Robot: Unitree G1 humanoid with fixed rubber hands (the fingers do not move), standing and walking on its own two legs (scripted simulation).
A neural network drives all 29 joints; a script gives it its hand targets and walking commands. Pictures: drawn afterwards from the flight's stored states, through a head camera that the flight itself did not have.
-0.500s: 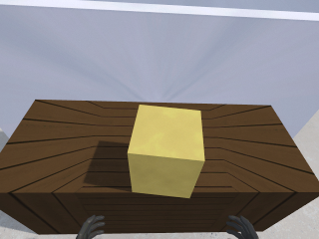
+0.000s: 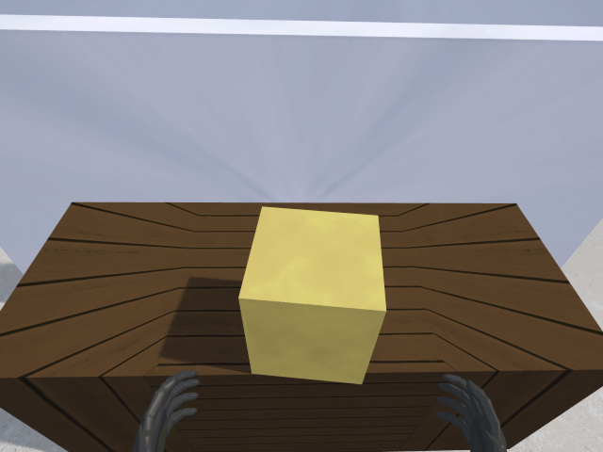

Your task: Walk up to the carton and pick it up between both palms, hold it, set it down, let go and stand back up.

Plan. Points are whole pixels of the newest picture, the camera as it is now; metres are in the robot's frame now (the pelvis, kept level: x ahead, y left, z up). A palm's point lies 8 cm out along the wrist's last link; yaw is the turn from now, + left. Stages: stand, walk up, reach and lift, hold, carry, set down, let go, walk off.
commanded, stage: reach and lift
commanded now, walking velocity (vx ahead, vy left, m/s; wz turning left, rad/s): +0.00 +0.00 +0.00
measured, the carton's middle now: (312, 297) +0.43 +0.00 -0.09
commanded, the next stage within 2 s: none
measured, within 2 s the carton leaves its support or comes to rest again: neither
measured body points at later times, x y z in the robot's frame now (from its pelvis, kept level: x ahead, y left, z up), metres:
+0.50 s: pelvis +0.00 +0.00 +0.00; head +0.01 +0.00 +0.45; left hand +0.27 +0.21 -0.02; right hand +0.26 -0.21 -0.02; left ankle +0.02 +0.11 -0.73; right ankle -0.02 -0.09 -0.73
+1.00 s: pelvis +0.01 +0.00 +0.01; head +0.02 +0.00 +0.46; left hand +0.35 +0.20 +0.03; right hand +0.34 -0.22 +0.02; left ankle +0.02 +0.11 -0.73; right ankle -0.02 -0.09 -0.73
